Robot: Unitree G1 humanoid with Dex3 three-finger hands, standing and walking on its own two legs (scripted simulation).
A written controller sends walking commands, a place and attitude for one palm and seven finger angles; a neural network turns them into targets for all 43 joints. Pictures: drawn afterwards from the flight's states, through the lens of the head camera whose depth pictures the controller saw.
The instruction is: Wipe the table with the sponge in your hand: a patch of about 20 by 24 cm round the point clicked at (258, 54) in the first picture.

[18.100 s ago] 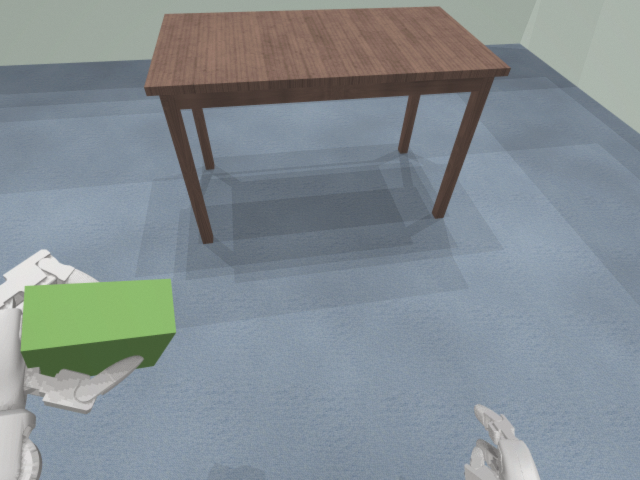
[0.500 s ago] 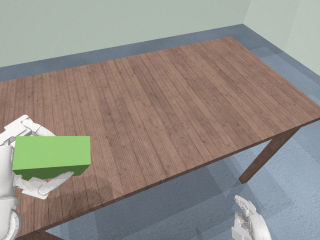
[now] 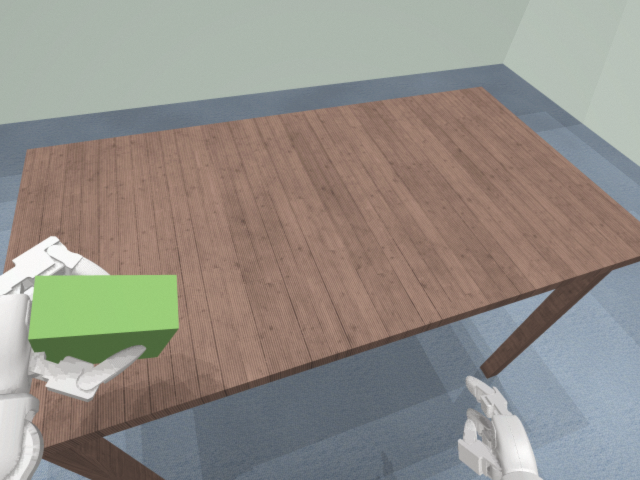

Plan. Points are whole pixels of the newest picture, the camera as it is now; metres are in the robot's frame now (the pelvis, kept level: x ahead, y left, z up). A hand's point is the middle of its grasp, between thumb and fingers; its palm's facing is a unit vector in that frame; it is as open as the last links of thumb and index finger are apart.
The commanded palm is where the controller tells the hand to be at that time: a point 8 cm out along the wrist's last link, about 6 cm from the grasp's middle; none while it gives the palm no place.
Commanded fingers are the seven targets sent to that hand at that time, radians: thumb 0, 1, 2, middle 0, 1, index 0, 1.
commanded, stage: come to a stop and stand still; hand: left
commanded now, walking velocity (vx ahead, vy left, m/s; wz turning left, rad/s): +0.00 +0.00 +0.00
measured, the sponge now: (126, 322) +0.23 +0.22 +0.12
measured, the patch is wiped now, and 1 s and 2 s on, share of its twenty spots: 0.00 0.00 0.00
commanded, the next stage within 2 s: look again from close up in 0.14 s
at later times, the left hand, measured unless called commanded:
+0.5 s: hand (67, 304) +0.23 +0.26 +0.15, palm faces +0.34 -0.86 -0.39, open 9.5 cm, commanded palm +0.17 +0.30 +0.17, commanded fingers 0.00 0.10 1.30 -1.20 -1.60 -1.20 -1.60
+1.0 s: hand (104, 292) +0.24 +0.23 +0.16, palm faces +0.34 -0.86 -0.39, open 9.5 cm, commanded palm +0.18 +0.27 +0.17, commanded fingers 0.00 0.10 1.30 -1.20 -1.60 -1.20 -1.60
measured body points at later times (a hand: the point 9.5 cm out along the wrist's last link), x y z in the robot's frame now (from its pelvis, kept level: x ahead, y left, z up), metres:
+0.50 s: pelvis +0.01 +0.02 +0.00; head +0.04 +0.04 +0.45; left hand +0.21 +0.31 +0.17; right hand +0.19 -0.20 -0.07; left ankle +0.02 +0.08 -0.74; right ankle +0.02 -0.12 -0.74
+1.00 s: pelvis +0.02 -0.01 +0.00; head +0.04 +0.00 +0.45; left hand +0.22 +0.28 +0.18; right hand +0.19 -0.23 -0.07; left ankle +0.02 +0.08 -0.74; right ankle +0.02 -0.12 -0.74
